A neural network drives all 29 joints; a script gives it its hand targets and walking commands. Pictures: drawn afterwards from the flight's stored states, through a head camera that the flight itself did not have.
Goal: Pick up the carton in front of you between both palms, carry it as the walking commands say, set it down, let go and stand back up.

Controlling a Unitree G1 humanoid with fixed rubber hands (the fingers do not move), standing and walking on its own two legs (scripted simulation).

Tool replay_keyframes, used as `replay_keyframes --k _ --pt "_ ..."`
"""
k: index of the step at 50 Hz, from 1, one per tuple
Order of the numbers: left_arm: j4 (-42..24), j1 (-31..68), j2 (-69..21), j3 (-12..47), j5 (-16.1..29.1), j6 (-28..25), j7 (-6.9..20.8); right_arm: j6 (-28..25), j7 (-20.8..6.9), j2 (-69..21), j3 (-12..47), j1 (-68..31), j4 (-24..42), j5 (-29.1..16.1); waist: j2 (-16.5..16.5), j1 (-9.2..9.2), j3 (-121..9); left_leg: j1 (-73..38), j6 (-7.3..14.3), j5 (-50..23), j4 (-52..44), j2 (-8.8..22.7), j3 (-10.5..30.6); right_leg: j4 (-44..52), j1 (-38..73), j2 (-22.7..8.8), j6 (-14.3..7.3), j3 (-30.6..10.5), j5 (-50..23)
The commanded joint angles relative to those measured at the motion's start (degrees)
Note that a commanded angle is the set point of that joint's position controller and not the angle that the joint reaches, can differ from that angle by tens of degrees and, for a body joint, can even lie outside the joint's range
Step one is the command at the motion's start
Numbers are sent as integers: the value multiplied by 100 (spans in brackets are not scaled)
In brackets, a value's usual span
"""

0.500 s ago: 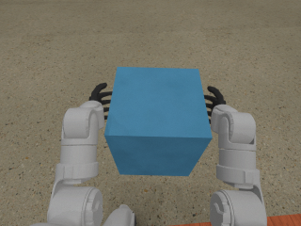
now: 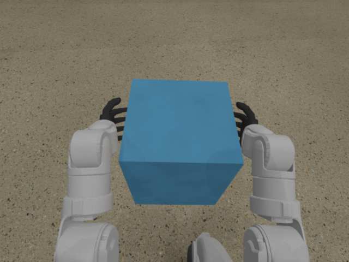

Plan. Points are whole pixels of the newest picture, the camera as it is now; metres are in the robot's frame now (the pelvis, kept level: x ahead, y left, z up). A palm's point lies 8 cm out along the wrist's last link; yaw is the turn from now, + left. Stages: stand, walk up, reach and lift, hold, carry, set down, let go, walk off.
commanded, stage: carry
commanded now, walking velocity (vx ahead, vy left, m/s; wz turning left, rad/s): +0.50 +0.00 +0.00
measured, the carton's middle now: (177, 148) +0.37 -0.02 +0.04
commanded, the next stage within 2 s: none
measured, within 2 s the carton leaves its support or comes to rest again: neither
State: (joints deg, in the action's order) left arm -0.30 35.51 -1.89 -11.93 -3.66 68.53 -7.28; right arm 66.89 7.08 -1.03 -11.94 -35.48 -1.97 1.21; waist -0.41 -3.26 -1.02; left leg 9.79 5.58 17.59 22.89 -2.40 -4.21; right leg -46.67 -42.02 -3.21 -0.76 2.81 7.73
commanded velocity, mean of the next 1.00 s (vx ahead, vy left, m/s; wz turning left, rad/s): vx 0.50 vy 0.00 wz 0.00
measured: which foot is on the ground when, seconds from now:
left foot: down 0.00-0.12, up 0.14-0.62, down 0.64-1.00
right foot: up 0.00-0.10, down 0.12-0.66, up 0.68-1.00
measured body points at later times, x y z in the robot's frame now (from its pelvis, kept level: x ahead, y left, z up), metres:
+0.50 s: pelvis +0.31 -0.02 +0.01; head +0.31 -0.04 +0.46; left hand +0.59 +0.14 +0.09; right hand +0.60 -0.16 +0.08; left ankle +0.42 +0.13 -0.70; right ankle +0.23 -0.10 -0.74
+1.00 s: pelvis +0.60 +0.02 +0.01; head +0.57 +0.03 +0.46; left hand +0.87 +0.17 +0.09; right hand +0.87 -0.14 +0.09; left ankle +0.52 +0.11 -0.74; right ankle +0.74 -0.14 -0.70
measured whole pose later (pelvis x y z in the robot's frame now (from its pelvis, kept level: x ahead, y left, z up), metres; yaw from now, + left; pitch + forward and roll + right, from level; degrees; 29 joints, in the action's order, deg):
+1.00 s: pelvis +0.60 +0.02 +0.01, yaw -1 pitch +4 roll -1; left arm -19.5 7.5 -7.5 -5.5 -6.9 69.2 -4.7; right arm 68.5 4.7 -7.5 -5.4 -7.3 18.4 6.0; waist -0.6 -0.8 -8.6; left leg 3.2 1.8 13.7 12.9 1.2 -11.3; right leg -35.7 -34.4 -6.9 1.4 6.9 4.5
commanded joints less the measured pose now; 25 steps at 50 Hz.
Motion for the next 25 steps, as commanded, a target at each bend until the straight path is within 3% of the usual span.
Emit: replay_keyframes --k 1,3,5,6,7,8,9,10,11,12,14,18,22,25 --pt "-346 3579 -5634 3827 2006 -59 982 104 -1451 -5813 3871 -3852 663 -2421 712 -61 -2230 -2297 365 -4541 -3 1223 782 1065 15 297 -91 457 -666" --pt "-257 3382 -5612 3799 2003 64 1072 191 -1459 -5763 3808 -3583 519 -2270 829 -5 -2104 -2197 190 -5058 158 1128 481 1911 728 463 -172 671 -978" --pt "-139 3146 -5655 3748 2032 159 1176 280 -1476 -5760 3736 -3336 424 -2160 888 228 -2419 -1743 -114 -5585 1078 1064 91 2618 2454 631 -259 912 -1307" --pt "-115 3076 -5702 3710 2040 187 1235 317 -1493 -5771 3755 -3245 402 -2139 632 378 -2725 -1032 -297 -4675 1879 957 -99 2624 3710 357 -301 716 -1361" --pt "-51 2881 -5700 3637 2025 220 1288 347 -1523 -5793 3777 -3256 431 -2135 -75 464 -3154 151 -426 -2430 2904 798 -135 2097 5048 -821 -429 -668 -2150" --pt "-13 2924 -5605 3542 1910 202 1313 405 -1542 -6127 3801 -3267 449 -2148 -1527 467 -3558 2339 -677 844 4458 27 59 2075 6754 -2147 -1493 -2967 -2229" --pt "55 2564 -5851 3609 1966 210 1354 420 -1553 -6080 3788 -3135 527 -2093 -1331 487 -3385 2974 -549 1157 5030 106 468 2499 6546 -2061 -1593 -3344 -1285" --pt "-212 2561 -6066 3665 2006 192 1407 409 -1562 -6249 3846 -3152 675 -2090 -1035 487 -3025 3160 -485 900 4975 327 531 2666 6087 -1789 -1391 -2854 -1201" --pt "-553 2650 -6290 3734 2062 183 1454 370 -1556 -6416 3870 -3055 833 -2043 -430 440 -2812 3079 -504 523 4627 514 528 2826 5659 -1653 -1164 -2388 -1335" --pt "-872 2703 -6451 3851 2144 172 1493 333 -1543 -6512 3896 -2876 1010 -1990 -263 410 -2606 2909 -552 285 4194 651 500 3010 5213 -1553 -986 -1996 -1435" --pt "-1332 2469 -6569 4051 2208 137 1548 255 -1496 -6607 4011 -2423 1337 -1865 -383 405 -2621 2451 -657 125 3523 706 361 3276 4816 -1377 -845 -1439 -1217" --pt "-1956 1447 -6327 4442 2179 53 1668 74 -1374 -6430 4363 -1231 1904 -1534 -562 431 -2529 2609 -819 -141 2528 657 -12 3399 4963 -1228 -896 -861 -1568" --pt "-2042 316 -6052 4506 2153 46 1784 97 -1363 -6234 4599 -279 2275 -1460 -799 446 -2095 2643 -752 -936 1625 642 -245 3467 4973 -1020 -732 -431 -1874" --pt "-2098 -7 -5767 4491 2090 108 1803 200 -1449 -5954 4658 -74 2424 -1574 -833 466 -1725 2535 -671 -1331 1042 558 -414 3417 4984 -932 -650 -186 -2095"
